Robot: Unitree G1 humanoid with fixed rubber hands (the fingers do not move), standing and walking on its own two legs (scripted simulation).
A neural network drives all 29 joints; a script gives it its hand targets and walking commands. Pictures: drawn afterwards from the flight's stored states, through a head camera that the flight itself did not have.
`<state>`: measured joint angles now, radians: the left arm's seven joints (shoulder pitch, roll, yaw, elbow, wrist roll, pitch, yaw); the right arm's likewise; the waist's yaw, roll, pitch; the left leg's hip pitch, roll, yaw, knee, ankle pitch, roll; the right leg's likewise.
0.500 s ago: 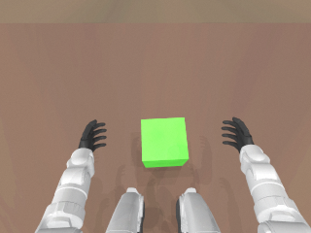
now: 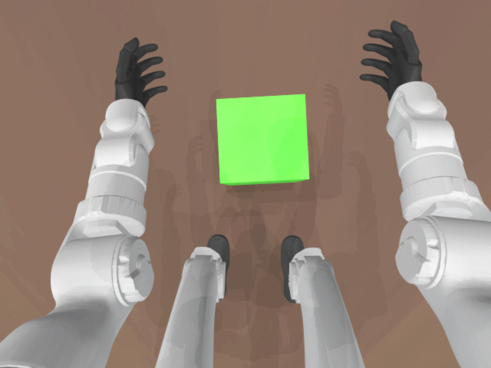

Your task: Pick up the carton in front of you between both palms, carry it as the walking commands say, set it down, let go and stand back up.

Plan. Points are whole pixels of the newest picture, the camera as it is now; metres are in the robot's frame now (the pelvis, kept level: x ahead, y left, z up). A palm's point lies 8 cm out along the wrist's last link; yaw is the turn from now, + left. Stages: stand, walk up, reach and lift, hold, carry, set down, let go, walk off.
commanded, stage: reach and lift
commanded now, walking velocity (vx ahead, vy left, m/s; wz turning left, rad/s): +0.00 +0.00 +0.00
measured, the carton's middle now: (261, 146) +0.48 -0.01 -0.51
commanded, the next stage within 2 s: none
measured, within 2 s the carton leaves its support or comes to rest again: leaves its support in 1.56 s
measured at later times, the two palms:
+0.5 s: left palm (176, 140) +0.47 +0.19 -0.35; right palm (348, 133) +0.49 -0.20 -0.36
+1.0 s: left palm (189, 139) +0.49 +0.18 -0.44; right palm (330, 135) +0.50 -0.18 -0.44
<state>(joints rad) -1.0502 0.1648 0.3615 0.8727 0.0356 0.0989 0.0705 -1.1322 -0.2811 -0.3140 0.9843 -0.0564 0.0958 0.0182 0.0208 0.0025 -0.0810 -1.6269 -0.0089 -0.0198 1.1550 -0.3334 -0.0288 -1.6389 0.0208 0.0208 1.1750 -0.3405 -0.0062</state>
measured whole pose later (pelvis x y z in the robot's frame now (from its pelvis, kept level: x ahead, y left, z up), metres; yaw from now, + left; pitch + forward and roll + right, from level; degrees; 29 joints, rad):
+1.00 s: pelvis -0.04 +0.01 -0.27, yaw +1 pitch +38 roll +1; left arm -1.36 0.30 0.07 1.09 -0.27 0.01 0.15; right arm -1.40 -0.40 -0.01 1.14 0.25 0.01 -0.10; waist 0.00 0.02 0.32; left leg -2.28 -0.05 -0.02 2.19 -0.57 -0.04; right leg -2.29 0.02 0.03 2.21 -0.58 0.02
